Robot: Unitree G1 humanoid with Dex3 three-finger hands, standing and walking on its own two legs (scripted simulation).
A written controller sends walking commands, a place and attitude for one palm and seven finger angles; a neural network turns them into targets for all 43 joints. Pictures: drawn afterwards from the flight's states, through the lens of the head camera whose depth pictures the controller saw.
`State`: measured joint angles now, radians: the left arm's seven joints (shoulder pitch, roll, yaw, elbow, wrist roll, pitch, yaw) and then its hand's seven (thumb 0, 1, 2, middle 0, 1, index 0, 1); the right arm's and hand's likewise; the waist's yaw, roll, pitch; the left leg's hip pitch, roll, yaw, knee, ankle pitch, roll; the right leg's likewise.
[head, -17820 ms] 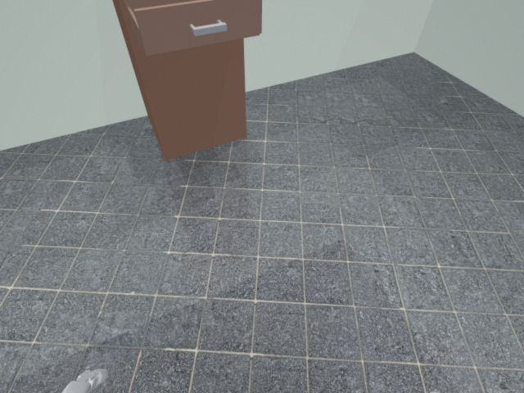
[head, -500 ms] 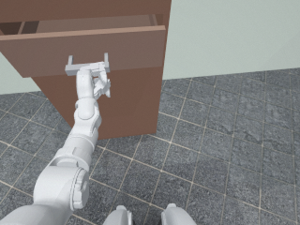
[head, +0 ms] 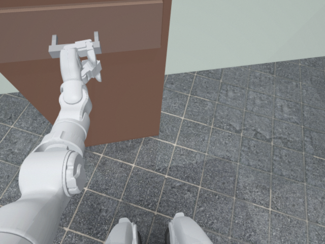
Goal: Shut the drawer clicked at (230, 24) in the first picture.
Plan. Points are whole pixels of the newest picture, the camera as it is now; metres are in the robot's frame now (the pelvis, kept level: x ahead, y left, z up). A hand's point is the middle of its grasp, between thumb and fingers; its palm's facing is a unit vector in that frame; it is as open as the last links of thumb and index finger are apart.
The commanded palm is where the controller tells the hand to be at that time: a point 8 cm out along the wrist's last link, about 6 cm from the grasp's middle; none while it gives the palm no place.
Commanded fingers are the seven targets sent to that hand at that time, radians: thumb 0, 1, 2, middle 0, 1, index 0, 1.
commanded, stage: push the drawer shut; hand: left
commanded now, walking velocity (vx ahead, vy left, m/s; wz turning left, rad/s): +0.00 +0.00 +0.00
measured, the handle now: (76, 43) +0.61 +0.16 +0.08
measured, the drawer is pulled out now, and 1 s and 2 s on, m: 0.01 0.00 0.00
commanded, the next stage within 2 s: pull the fist back off the drawer in 0.30 s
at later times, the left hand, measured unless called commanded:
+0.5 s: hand (94, 61) +0.55 +0.11 +0.08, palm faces +0.09 -1.00 -0.05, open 2.6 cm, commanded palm +0.55 +0.15 +0.08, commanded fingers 0.00 0.90 0.90 -1.40 -1.60 -1.40 -1.60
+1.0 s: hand (95, 68) +0.53 +0.11 +0.07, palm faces +0.09 -1.00 -0.02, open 3.1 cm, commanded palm +0.49 +0.14 +0.08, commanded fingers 0.00 0.90 0.90 -1.40 -1.60 -1.40 -1.60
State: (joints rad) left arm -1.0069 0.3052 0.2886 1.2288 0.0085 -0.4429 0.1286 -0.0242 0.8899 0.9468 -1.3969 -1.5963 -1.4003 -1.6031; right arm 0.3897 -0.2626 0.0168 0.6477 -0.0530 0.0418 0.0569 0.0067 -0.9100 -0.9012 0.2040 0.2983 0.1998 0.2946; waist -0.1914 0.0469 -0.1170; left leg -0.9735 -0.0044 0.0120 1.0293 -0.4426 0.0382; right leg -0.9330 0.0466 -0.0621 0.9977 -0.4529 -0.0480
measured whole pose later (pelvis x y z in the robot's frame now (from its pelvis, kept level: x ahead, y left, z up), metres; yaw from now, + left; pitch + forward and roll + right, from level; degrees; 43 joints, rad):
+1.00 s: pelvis +0.00 +0.02 +0.00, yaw -2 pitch +23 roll -3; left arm -0.96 0.29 0.28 1.15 0.00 -0.41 0.15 -0.01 0.87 0.91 -1.40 -1.60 -1.40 -1.60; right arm 0.44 -0.26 0.03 0.63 -0.06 0.05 0.09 0.01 -0.91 -0.90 0.20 0.30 0.20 0.29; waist -0.20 0.06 -0.13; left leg -1.01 0.00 0.03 1.05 -0.45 0.07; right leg -0.96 0.05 -0.04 0.99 -0.44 -0.02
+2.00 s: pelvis +0.01 +0.01 +0.07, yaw +0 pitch -2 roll -1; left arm 0.11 0.28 0.08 -0.02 -0.08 -0.06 0.07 0.01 0.90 0.89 -1.40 -1.60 -1.40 -1.60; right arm 0.16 -0.24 0.06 0.57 0.03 0.03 -0.07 0.01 -0.91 -0.90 0.20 0.30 0.20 0.29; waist 0.03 0.06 0.01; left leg -0.20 -0.03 0.02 0.49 -0.26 0.05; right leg -0.16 0.04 -0.02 0.47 -0.27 -0.03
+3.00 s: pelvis +0.01 +0.03 +0.08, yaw -1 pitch +1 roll -1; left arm 0.62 0.37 0.32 -0.51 -0.06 -0.16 0.08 0.01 0.89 0.89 -1.40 -1.60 -1.40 -1.60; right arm 0.16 -0.25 -0.02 0.56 0.00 0.03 -0.06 0.01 -0.91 -0.90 0.21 0.30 0.20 0.30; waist 0.00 0.06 0.03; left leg -0.23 -0.05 0.04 0.41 -0.21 0.07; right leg -0.20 0.02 0.00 0.39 -0.21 0.00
